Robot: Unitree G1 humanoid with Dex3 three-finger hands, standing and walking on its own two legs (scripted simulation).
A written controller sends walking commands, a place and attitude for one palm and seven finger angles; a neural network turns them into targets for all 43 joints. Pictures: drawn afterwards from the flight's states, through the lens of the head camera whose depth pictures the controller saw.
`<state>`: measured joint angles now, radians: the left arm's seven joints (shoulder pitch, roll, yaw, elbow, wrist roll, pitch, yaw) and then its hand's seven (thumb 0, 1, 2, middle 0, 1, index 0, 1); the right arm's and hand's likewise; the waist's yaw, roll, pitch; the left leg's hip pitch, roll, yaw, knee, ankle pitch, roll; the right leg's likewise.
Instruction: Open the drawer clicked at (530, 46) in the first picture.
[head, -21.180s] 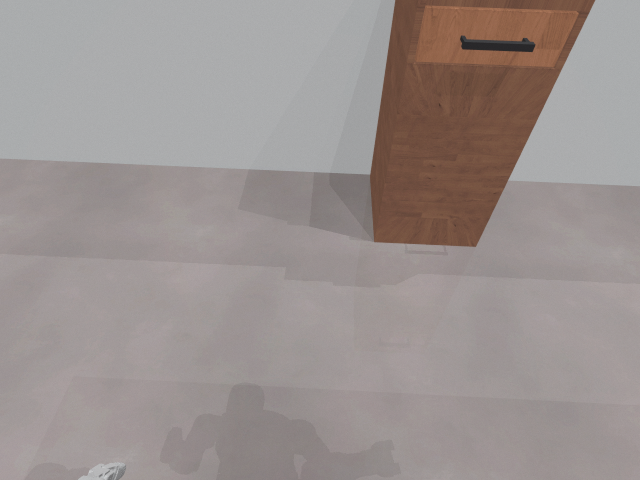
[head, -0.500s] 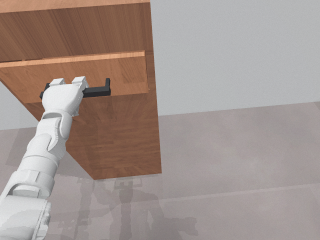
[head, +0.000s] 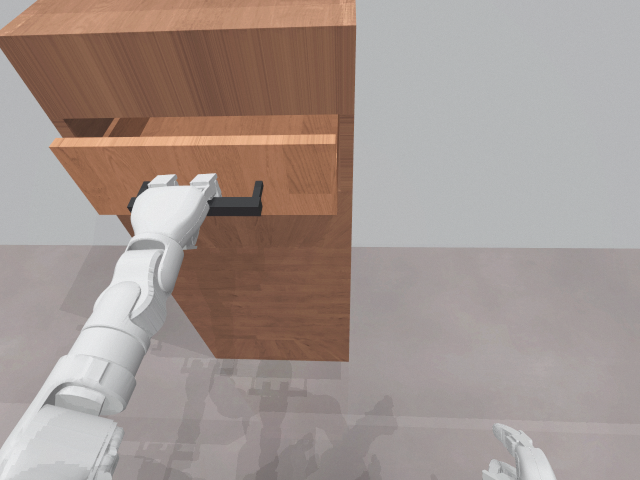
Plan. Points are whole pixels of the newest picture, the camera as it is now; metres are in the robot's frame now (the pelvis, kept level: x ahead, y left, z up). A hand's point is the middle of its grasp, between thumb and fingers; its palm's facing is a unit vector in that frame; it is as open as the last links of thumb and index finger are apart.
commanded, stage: pull the drawer open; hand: left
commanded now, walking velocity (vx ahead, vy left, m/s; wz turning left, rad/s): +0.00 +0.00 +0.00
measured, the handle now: (198, 197) +0.47 +0.20 +0.09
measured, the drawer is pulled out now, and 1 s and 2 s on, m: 0.06 0.15 0.25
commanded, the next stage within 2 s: none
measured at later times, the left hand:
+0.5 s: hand (183, 251) +0.39 +0.21 +0.06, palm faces +0.00 -0.06 -1.00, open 5.9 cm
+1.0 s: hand (171, 296) +0.32 +0.20 +0.07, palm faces +0.01 -0.09 -1.00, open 5.7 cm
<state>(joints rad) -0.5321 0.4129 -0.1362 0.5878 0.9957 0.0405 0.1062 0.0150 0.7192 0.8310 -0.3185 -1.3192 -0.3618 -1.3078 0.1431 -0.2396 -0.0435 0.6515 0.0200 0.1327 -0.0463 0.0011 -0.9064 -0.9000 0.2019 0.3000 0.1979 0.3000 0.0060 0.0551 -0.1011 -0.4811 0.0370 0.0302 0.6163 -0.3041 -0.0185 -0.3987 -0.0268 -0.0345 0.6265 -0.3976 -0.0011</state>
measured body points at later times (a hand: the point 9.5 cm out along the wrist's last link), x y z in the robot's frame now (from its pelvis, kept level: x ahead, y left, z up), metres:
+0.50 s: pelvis -0.01 +0.00 +0.00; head +0.03 -0.03 +0.45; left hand +0.38 +0.21 +0.12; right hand +0.05 -0.27 -0.13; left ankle -0.01 +0.14 -0.72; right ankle -0.06 -0.12 -0.72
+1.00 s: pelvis +0.01 +0.00 +0.00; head +0.03 -0.04 +0.45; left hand +0.31 +0.21 +0.12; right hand +0.24 -0.21 -0.10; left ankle -0.01 +0.14 -0.72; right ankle -0.06 -0.12 -0.72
